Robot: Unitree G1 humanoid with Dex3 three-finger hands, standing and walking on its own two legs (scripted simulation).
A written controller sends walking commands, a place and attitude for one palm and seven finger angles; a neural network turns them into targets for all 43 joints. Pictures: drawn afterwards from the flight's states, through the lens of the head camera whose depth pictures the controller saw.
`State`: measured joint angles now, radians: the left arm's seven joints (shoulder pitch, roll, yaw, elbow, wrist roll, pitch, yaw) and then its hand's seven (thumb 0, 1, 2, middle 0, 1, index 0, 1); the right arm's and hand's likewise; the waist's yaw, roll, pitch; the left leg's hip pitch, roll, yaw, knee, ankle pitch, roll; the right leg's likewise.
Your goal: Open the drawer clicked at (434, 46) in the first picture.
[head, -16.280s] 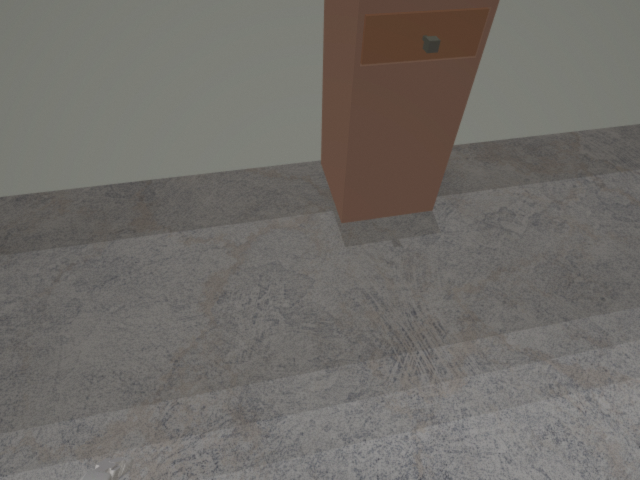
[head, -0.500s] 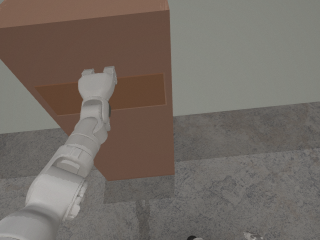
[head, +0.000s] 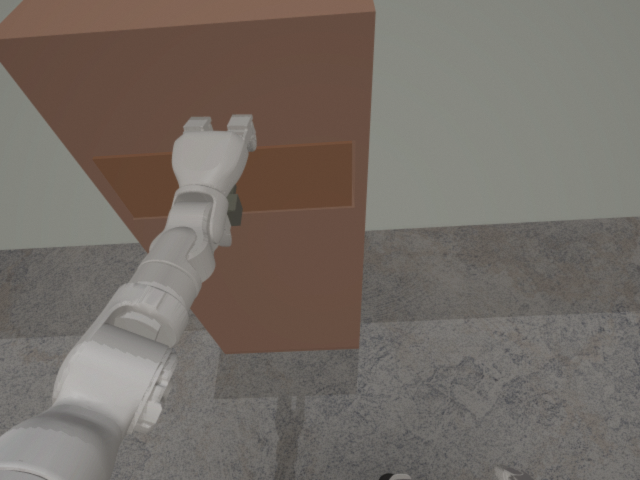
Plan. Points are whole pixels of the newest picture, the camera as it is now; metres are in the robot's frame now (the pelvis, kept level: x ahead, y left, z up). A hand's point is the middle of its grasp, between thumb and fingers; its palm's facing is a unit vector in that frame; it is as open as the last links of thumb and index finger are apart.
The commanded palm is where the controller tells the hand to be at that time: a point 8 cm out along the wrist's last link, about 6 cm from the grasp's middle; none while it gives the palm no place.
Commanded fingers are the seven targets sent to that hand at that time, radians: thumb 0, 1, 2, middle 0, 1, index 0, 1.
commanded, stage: move the hooked fingers above the handle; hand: left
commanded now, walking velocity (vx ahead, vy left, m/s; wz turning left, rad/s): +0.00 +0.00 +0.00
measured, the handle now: (229, 201) +0.51 +0.14 +0.02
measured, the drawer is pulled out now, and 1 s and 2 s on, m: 0.00 0.00 0.00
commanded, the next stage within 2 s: lift the fingers back up to retry in 0.28 s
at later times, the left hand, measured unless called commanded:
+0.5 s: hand (209, 200) +0.46 +0.15 +0.08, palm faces +0.11 -0.03 -0.99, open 13.9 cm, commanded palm +0.43 +0.17 +0.13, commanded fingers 0.00 -0.50 0.30 -0.30 -1.20 -0.30 -1.20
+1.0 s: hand (197, 216) +0.44 +0.16 +0.07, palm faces +0.06 -0.01 -1.00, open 13.8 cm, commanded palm +0.43 +0.17 +0.13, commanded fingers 0.00 -0.50 0.30 -0.30 -1.20 -0.30 -1.20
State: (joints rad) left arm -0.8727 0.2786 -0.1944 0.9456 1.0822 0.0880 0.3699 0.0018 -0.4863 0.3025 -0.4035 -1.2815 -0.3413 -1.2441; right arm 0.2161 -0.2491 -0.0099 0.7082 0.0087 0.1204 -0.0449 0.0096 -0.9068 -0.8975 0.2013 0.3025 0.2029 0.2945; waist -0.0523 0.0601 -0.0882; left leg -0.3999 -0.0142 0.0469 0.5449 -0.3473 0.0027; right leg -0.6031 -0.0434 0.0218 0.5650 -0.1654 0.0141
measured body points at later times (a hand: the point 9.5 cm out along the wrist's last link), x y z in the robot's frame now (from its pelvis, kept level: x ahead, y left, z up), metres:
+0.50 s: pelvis +0.00 +0.00 +0.00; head +0.06 -0.02 +0.44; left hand +0.45 +0.15 +0.13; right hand +0.10 -0.28 -0.13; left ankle -0.06 +0.12 -0.73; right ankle +0.06 -0.13 -0.73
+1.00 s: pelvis +0.01 +0.00 +0.00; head +0.06 -0.03 +0.45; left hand +0.43 +0.16 +0.12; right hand +0.12 -0.26 -0.14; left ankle -0.06 +0.12 -0.73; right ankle +0.06 -0.13 -0.73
